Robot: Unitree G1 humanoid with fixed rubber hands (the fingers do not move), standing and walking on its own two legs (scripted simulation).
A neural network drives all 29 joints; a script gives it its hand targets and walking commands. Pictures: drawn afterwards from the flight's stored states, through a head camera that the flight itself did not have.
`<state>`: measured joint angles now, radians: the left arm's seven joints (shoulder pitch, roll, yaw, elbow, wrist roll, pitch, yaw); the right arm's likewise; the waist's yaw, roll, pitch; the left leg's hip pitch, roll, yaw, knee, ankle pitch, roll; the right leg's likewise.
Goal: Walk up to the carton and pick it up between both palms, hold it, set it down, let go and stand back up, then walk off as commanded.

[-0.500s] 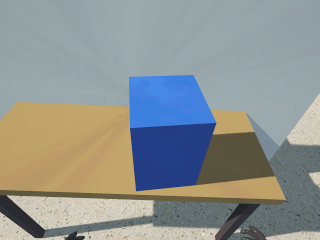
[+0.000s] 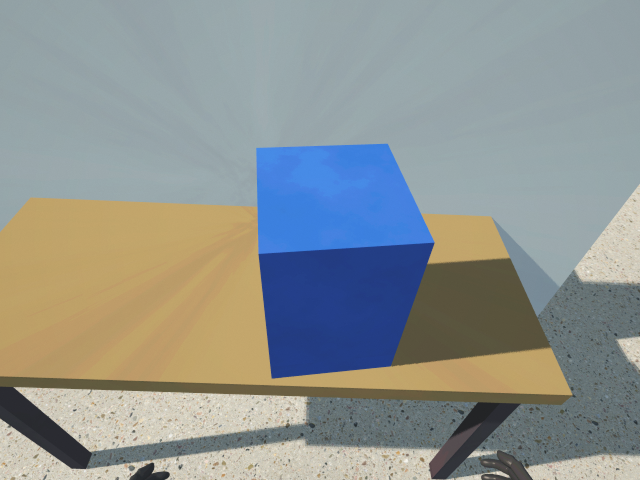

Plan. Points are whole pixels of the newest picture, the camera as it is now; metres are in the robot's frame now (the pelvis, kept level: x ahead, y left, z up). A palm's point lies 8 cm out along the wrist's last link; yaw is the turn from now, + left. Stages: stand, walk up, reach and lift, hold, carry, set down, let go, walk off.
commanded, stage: stand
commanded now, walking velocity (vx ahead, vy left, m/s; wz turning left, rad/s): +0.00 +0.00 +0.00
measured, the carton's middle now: (328, 264) +0.44 +0.00 +0.02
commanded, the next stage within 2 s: walk off in 1.24 s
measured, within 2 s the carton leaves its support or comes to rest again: neither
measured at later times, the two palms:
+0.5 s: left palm out of the picture +0.10 +0.25 -0.11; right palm out of the picture +0.11 -0.25 -0.08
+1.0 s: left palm out of the picture +0.09 +0.25 -0.11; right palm out of the picture +0.10 -0.25 -0.09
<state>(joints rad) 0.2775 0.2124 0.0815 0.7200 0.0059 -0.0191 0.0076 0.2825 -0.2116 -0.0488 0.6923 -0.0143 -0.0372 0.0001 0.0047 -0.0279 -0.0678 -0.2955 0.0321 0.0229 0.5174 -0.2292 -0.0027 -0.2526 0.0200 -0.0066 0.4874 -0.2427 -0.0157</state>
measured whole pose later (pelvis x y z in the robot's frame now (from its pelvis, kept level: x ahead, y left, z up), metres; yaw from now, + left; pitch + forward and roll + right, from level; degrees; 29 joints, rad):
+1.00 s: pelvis +0.00 +0.00 +0.00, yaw +0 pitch +0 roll -1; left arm 0.28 0.22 0.07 0.77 0.01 -0.02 0.00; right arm 0.28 -0.21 -0.04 0.72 -0.01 -0.04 0.00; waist 0.00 -0.02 -0.06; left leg -0.30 0.03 0.02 0.52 -0.23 0.00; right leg -0.25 0.02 -0.01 0.49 -0.24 -0.02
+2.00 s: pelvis -0.12 -0.02 -0.03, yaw +0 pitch -3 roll +1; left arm 0.25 0.30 0.07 0.79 0.01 0.03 0.02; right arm 0.19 -0.32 -0.10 0.75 -0.01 0.08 -0.02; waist 0.04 0.04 0.21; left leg -0.41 -0.10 -0.07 1.12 -0.48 0.02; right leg -0.37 -0.02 -0.01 0.79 -0.36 -0.03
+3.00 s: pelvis -0.42 -0.02 -0.01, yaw -1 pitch -5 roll +3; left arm 0.18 0.32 0.11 0.78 0.01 0.07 0.00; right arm 0.31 -0.37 -0.11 0.75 -0.01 0.09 -0.03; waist -0.02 0.05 0.18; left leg -0.34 -0.15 -0.12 1.02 -0.41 -0.02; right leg -0.36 0.05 -0.05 0.55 -0.11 -0.08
